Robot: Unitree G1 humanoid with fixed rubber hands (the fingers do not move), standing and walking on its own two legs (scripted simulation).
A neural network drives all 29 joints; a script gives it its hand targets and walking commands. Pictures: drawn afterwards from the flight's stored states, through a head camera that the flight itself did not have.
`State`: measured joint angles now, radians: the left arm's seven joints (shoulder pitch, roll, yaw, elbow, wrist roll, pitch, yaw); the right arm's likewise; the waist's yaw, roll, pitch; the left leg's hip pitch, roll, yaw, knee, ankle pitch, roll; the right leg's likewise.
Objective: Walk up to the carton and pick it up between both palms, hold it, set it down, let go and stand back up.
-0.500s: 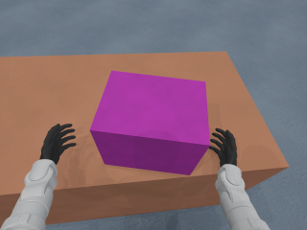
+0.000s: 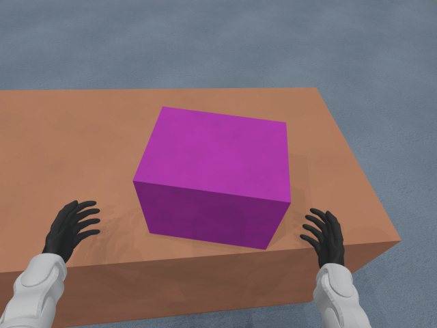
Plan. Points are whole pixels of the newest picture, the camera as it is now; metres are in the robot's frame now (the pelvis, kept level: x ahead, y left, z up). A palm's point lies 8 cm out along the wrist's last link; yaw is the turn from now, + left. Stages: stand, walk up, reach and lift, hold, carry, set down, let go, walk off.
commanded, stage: set down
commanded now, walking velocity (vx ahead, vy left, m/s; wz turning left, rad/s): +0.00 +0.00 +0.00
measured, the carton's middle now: (215, 179) +0.43 -0.02 -0.01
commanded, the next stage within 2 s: let go in 1.82 s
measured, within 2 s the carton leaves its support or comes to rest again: neither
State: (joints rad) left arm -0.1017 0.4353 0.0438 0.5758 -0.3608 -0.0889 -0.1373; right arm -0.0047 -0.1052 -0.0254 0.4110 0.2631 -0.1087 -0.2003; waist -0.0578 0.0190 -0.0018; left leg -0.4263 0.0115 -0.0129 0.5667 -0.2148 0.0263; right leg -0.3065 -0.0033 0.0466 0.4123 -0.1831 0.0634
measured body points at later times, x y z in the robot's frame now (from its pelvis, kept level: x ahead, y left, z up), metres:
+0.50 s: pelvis +0.01 -0.01 +0.00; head +0.04 +0.01 +0.45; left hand +0.23 +0.28 -0.01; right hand +0.21 -0.22 -0.01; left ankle +0.05 +0.09 -0.73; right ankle +0.02 -0.17 -0.73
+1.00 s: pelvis +0.02 -0.02 +0.00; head +0.05 +0.00 +0.45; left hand +0.21 +0.26 -0.01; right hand +0.20 -0.22 -0.02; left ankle +0.05 +0.09 -0.73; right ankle +0.02 -0.17 -0.73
